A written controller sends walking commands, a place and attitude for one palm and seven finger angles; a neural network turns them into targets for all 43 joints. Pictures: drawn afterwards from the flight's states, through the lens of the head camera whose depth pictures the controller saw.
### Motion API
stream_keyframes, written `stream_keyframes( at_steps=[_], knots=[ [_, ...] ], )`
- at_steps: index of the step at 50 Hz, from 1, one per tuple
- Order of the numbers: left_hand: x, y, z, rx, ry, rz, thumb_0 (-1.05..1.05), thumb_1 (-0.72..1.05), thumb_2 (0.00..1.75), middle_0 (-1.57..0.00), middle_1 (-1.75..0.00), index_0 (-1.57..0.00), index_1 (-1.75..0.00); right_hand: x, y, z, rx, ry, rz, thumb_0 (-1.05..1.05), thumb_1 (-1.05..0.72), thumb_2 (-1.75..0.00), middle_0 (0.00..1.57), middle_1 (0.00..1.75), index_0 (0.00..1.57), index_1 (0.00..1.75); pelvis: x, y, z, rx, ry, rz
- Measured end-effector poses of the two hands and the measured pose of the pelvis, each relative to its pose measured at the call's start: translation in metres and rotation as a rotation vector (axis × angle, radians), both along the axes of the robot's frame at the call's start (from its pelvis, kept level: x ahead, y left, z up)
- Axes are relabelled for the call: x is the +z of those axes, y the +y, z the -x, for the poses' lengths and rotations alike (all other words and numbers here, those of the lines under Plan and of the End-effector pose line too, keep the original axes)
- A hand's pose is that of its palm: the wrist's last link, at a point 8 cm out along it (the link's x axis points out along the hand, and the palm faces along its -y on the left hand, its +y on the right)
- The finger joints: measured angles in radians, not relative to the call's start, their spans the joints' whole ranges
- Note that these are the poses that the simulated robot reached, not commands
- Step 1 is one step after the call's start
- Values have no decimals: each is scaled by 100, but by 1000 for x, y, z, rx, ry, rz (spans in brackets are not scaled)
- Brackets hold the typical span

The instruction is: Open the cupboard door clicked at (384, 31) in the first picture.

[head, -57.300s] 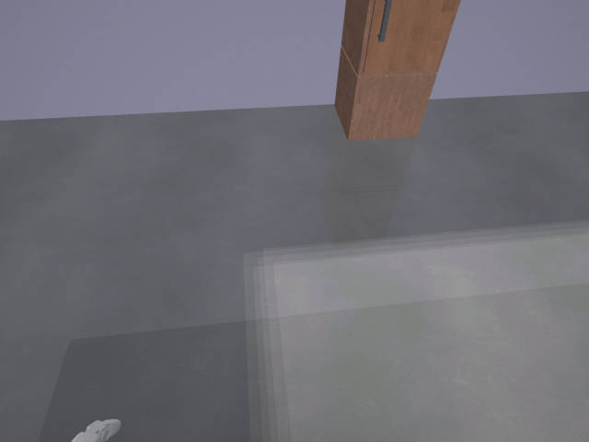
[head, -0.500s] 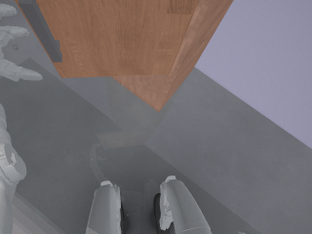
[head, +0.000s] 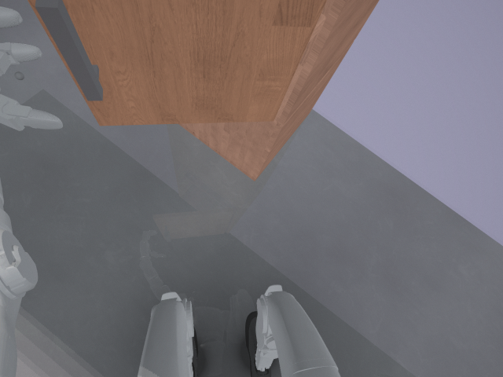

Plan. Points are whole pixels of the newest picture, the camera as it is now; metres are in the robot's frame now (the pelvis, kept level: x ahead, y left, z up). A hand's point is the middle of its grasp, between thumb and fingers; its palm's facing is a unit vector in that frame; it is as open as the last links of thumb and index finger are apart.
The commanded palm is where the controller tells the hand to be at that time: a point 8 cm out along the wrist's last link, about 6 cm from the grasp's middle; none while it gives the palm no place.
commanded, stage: move the hooked fingers beside the handle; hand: left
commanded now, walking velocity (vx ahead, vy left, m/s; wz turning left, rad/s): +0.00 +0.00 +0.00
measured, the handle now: (76, 44) +0.58 +0.22 +0.05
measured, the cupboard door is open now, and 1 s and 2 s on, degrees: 44 44 42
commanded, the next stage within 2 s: slide the fingers in behind the handle in 0.34 s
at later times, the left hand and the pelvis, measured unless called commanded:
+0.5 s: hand (29, 73) +0.53 +0.27 +0.05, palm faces +0.06 -1.00 -0.03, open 14.0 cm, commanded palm +0.52 +0.28 +0.04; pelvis +0.00 +0.01 +0.00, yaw +0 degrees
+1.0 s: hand (46, 76) +0.52 +0.25 +0.05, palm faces +0.11 -0.99 -0.02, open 14.7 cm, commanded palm +0.51 +0.25 +0.04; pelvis +0.00 +0.00 +0.01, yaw +1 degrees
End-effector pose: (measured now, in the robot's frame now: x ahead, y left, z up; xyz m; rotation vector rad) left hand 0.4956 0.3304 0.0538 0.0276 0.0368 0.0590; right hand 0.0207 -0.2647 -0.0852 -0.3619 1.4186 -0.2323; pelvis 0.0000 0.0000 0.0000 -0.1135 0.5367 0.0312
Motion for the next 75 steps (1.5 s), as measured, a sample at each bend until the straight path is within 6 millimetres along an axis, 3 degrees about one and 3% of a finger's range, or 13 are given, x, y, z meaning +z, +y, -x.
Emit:
stream_keyframes(
  at_steps=[9,23,35,55,75],
  knots=[
    [-10,-2,-5,2,-12,5,-1,-50,30,-30,-120,-30,-120,1,-5,-11,22,-37,33,0,-90,-90,21,30,20,30,-5,2,2,-1,6,6],
    [-9,-5,-7,-4,1,2,-1,-50,30,-30,-120,-30,-120,-5,9,3,-5,19,-7,0,-90,-90,21,30,20,30,-4,5,1,2,11,7],
    [-2,-19,-9,20,-16,13,-1,-50,30,-30,-120,-28,-121,-2,7,8,-18,28,-22,0,-90,-90,21,30,20,30,1,3,-2,1,4,-2],
    [-3,-34,2,62,-24,8,-1,-50,30,-30,-120,-13,-117,-1,-6,-11,23,24,-24,0,-90,-90,21,30,20,30,6,-6,-5,24,-8,-12],
    [-4,-45,0,79,-34,18,-1,-50,30,-30,-120,-1,-114,-4,-3,-19,49,39,-37,0,-90,-90,21,30,20,30,5,-6,-7,47,-6,-7]
  ],
)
